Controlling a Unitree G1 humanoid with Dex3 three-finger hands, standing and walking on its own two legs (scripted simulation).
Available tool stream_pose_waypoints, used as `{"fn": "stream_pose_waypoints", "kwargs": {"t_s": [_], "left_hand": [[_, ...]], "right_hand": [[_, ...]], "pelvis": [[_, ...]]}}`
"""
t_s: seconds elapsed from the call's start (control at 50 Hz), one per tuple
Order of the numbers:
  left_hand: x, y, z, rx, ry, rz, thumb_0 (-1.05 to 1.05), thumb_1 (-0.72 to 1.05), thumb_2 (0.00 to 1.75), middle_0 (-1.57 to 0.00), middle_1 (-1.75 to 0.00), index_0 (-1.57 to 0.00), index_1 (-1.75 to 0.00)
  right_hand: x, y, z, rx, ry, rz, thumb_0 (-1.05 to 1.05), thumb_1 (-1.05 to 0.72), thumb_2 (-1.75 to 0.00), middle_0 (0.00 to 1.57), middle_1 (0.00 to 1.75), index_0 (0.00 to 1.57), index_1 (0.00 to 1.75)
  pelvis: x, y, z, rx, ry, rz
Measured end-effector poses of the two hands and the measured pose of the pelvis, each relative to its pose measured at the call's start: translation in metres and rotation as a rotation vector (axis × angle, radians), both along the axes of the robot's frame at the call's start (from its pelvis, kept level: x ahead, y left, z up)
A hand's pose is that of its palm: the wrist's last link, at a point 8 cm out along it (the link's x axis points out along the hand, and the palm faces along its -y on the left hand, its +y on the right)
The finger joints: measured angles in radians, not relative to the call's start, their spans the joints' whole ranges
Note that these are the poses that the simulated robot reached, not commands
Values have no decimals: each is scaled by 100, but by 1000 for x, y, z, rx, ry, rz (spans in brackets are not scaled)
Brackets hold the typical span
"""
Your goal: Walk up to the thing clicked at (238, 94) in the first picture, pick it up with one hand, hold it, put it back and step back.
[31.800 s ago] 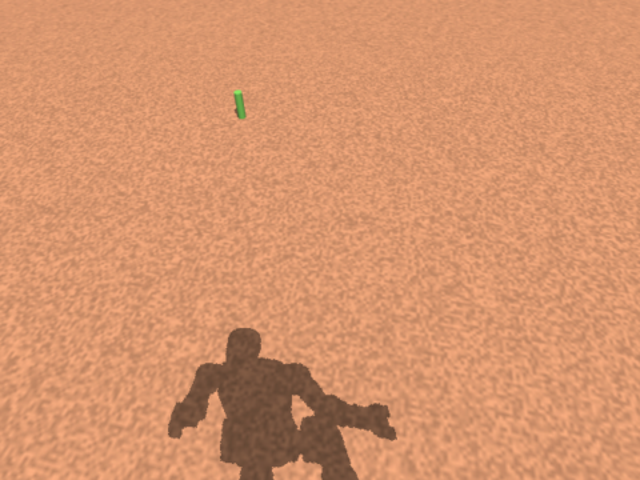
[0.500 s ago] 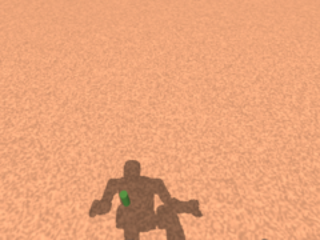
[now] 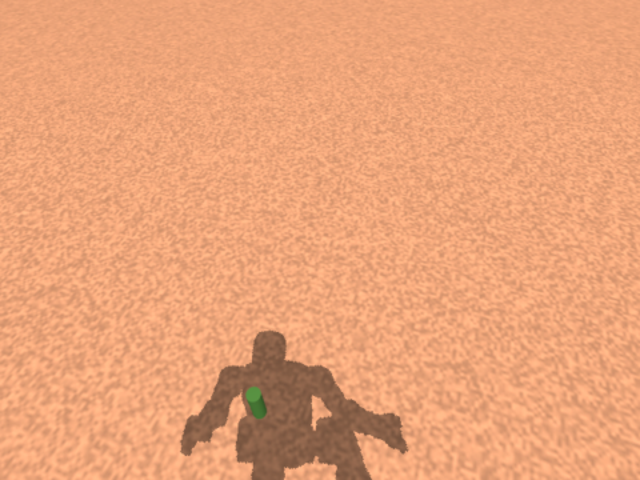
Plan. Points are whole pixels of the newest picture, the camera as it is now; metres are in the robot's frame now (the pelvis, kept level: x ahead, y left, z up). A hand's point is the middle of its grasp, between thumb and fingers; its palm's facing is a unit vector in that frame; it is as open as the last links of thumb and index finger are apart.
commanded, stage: stand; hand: left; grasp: from the side
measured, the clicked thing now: (256, 403) +0.43 +0.21 -0.70
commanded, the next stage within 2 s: step back in 1.32 s
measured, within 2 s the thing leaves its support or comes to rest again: neither
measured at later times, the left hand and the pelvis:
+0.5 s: hand out of the picture +0.07 +0.24 -0.16, palm faces -0.03 -0.94 -0.34, open 7.3 cm; pelvis +0.01 -0.01 +0.00, yaw +0 degrees
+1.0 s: hand out of the picture +0.10 +0.24 -0.15, palm faces -0.03 -0.94 -0.34, open 7.3 cm; pelvis +0.03 -0.01 +0.00, yaw -1 degrees
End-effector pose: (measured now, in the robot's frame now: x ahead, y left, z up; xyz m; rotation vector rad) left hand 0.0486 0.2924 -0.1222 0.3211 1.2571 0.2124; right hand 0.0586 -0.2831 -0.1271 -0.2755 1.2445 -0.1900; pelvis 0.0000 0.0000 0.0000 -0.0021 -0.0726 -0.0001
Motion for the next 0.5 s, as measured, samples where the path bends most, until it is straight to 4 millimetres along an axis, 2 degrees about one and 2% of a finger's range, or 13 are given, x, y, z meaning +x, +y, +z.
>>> {"fn": "stream_pose_waypoints", "kwargs": {"t_s": [0.26, 0.5], "left_hand": [[0, -2, 0, -1, 32, -2, 0, 91, 89, -20, -30, -20, -30], [15, -7, 1, -9, 33, -3, 0, 91, 89, -20, -30, -20, -30]], "right_hand": [[-5, -9, 1, -9, 33, -13, 0, -90, -90, 20, 30, 20, 30], [8, -11, 1, -5, 32, -9, 0, -90, -90, 20, 30, 20, 30]], "pelvis": [[2, -3, 1, 0, 16, -2], [13, -6, 3, 0, 22, -4]]}}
